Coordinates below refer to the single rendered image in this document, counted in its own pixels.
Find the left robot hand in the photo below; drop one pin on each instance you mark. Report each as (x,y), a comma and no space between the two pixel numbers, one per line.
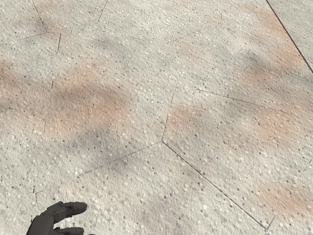
(43,224)

